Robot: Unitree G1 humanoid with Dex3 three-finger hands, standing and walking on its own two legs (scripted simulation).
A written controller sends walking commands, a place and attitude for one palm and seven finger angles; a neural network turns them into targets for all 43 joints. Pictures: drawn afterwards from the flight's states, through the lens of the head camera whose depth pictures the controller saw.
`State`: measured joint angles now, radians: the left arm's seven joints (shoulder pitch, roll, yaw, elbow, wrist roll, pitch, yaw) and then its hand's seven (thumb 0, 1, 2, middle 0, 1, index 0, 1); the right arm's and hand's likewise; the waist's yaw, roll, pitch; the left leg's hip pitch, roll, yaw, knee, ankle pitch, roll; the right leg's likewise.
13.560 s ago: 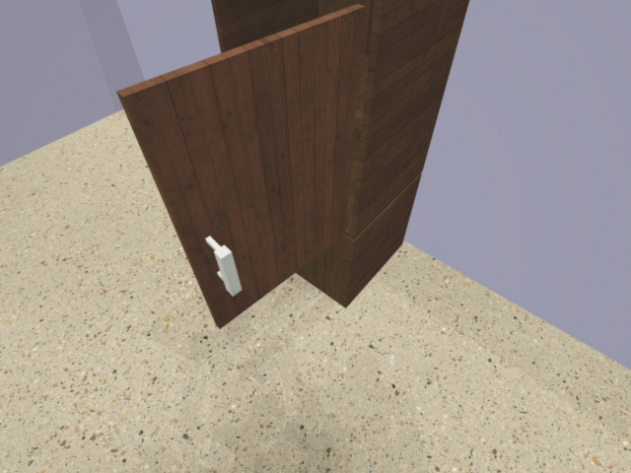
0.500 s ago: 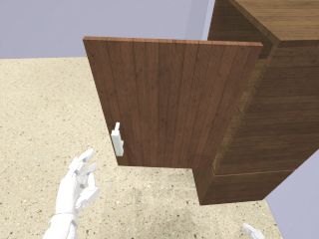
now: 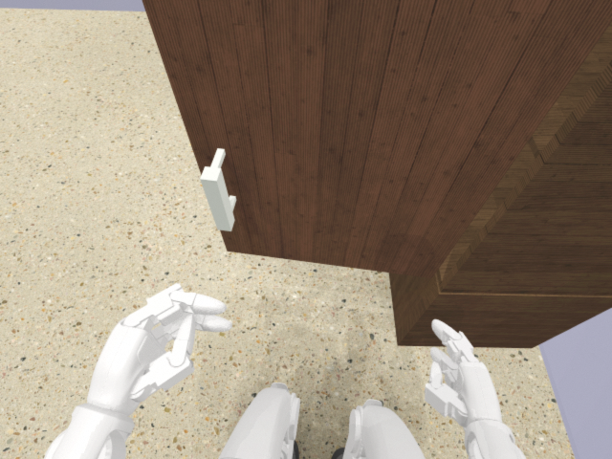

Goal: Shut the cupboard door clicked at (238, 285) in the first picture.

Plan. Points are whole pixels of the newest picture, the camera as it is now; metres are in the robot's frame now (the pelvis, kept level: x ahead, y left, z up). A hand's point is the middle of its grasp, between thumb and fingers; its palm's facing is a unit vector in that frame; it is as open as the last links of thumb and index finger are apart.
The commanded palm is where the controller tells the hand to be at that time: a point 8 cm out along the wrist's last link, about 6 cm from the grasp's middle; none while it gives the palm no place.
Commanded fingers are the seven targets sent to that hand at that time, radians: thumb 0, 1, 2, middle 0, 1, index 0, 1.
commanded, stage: raise the hand and make a fist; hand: left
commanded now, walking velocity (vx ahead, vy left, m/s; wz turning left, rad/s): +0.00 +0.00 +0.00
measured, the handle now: (222, 191) +0.46 +0.19 +0.03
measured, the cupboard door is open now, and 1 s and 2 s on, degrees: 83 83 83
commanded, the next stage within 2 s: bring the fist close to the handle in 1.20 s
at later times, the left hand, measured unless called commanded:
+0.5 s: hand (157, 328) +0.24 +0.19 +0.07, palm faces +0.01 -1.00 -0.03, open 3.1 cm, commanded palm +0.21 +0.24 +0.06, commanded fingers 0.00 0.90 0.90 -1.30 -1.50 -1.30 -1.50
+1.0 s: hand (163, 335) +0.24 +0.20 +0.05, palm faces -0.06 -1.00 -0.01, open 3.1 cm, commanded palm +0.22 +0.25 +0.06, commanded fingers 0.00 0.90 0.90 -1.30 -1.50 -1.30 -1.50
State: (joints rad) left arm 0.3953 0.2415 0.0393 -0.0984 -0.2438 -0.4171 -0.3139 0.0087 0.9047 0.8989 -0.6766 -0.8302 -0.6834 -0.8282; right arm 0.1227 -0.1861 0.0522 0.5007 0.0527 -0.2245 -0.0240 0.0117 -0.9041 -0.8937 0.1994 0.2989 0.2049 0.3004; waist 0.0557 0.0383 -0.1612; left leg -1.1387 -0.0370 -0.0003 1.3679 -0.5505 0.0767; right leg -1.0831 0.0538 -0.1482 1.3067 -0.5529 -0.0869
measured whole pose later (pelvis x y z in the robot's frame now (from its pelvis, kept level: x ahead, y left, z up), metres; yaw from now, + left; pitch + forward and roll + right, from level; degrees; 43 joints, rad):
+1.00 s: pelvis +0.02 +0.02 +0.02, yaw -1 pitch +19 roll -4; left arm 0.38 0.26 0.10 0.05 -0.28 -0.40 -0.28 0.01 0.90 0.90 -1.29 -1.50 -1.30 -1.50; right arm 0.24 -0.25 0.02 0.49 0.05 -0.14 -0.03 0.01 -0.90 -0.89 0.20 0.30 0.20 0.30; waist 0.01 0.04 -0.20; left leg -1.07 -0.04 0.02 1.28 -0.55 0.10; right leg -1.02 0.06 -0.11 1.22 -0.54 -0.06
